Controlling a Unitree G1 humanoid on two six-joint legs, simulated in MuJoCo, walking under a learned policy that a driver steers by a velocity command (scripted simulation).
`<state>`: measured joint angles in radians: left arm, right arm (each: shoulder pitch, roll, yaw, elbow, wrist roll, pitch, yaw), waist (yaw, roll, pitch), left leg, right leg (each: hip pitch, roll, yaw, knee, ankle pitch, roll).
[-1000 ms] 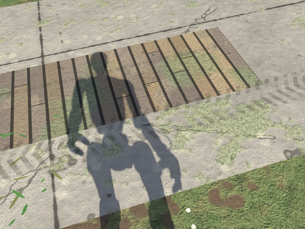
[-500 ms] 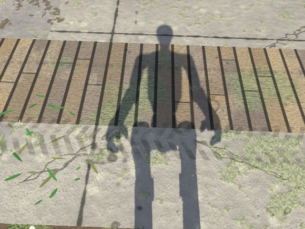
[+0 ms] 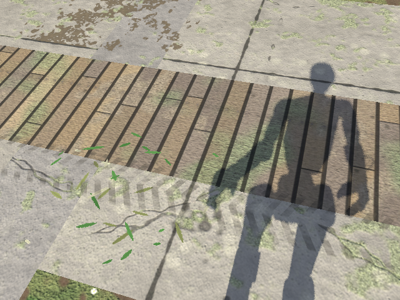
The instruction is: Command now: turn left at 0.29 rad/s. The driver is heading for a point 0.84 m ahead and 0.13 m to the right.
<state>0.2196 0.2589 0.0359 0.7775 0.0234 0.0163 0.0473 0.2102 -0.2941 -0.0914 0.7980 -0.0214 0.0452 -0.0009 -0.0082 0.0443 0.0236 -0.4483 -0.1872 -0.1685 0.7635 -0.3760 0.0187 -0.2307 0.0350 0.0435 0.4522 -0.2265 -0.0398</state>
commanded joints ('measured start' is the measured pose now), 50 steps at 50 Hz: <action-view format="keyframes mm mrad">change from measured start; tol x16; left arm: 1 -111 113 21 -84 -3 -22 -9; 13 65 154 32 41 -5 -4 -27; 26 -145 74 29 -37 2 -47 -96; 33 355 279 92 112 9 -71 -55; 36 75 128 47 47 -4 -76 -65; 50 273 84 20 194 -10 -115 -49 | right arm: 1 83 -98 -24 -18 -8 -5 3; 38 97 -35 38 139 -20 -99 38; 50 -282 10 64 8 -7 -88 48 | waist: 1 -61 -157 -15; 13 9 -200 -49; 16 -55 181 39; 29 30 64 95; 33 146 -343 -107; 36 9 -106 66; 50 55 -108 103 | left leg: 1 -1 40 4 296 -23 -27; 6 -11 78 43 120 -52 -73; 13 365 107 181 -455 97 -6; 15 562 289 -48 -480 -76 74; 18 433 511 -380 -674 -294 261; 29 216 386 -42 -567 111 162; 31 103 303 43 -266 276 123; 33 -185 94 118 324 -159 67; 34 -219 175 69 413 -97 96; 50 -166 245 247 -130 382 17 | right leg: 1 -18 -241 205 -189 246 -146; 10 185 -219 147 -71 581 -151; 15 -193 -117 117 34 -247 -62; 19 -463 -62 -29 417 -225 -19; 30 139 -11 -139 77 -5 -10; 31 303 -34 -87 27 -67 -29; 33 393 -429 684 -340 -577 -175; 34 279 -419 601 -328 -624 -177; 39 126 -252 190 -339 -48 -135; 50 216 -227 3 -349 362 -154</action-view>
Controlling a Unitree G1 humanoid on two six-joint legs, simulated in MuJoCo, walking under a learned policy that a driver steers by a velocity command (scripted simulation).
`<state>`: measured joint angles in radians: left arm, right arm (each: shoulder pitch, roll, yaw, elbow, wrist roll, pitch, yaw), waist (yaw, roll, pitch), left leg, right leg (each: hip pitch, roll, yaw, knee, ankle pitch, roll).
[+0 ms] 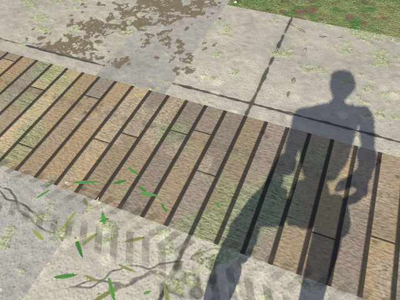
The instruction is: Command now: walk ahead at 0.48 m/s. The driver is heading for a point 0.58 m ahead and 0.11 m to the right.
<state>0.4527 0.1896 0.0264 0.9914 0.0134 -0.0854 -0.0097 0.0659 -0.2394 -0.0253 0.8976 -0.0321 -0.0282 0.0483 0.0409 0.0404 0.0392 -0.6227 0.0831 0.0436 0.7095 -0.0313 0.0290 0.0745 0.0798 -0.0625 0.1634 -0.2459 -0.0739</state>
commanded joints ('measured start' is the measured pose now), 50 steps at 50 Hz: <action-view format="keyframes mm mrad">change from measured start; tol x32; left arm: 1 44 155 30 -12 2 -12 10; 28 -463 56 7 -198 16 57 -44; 35 -12 233 81 -85 53 33 -7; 50 -179 138 17 -47 4 28 23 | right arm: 1 -148 -49 -3 -99 5 -16 -3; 8 416 -236 -75 32 -38 -49 -53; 50 211 -31 -24 20 11 29 -69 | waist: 1 4 -104 89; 9 -147 213 -385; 20 -26 6 46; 36 33 -279 -354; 50 -51 -127 -84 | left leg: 1 21 -30 34 -99 32 18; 7 583 -90 26 -237 -110 139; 9 981 359 -769 -432 -352 310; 15 452 163 -184 -567 -73 142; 33 751 174 198 -108 885 79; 34 649 153 208 121 724 61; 36 55 -132 99 800 -572 -18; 50 200 -28 -13 121 -152 -40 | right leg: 1 -65 -283 108 -50 419 -117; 6 25 -282 59 303 904 -69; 9 -622 10 52 1149 -278 -3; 10 -708 -71 135 1188 -198 -24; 25 -712 -158 -9 601 280 19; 33 -428 5 -107 423 27 -123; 36 264 -511 699 253 689 -408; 41 -218 -306 202 128 835 -198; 50 -180 -225 69 140 897 -111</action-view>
